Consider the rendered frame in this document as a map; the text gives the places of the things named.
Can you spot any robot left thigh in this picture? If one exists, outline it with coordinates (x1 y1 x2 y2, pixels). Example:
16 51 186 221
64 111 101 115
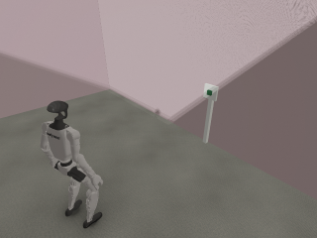
54 161 81 186

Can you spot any robot right forearm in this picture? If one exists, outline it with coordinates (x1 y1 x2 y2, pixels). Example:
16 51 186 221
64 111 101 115
77 155 96 179

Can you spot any panel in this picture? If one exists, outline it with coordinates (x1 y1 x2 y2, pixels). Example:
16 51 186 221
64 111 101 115
202 83 219 144

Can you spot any robot left hand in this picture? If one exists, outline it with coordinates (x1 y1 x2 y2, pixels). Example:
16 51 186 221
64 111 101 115
50 159 59 172

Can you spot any robot left upper arm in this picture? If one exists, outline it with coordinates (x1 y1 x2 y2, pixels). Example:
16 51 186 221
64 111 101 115
40 121 52 150

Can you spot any robot left forearm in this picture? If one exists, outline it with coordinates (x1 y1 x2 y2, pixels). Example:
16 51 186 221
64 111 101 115
41 148 55 162

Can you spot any robot right hand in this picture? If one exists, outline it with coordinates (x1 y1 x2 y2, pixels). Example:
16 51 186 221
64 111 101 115
91 175 103 190

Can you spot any robot right upper arm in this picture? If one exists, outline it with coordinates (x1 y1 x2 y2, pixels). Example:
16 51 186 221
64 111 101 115
66 128 82 163

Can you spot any left robot foot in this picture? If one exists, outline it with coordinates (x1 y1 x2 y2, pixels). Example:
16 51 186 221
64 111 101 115
65 199 82 217

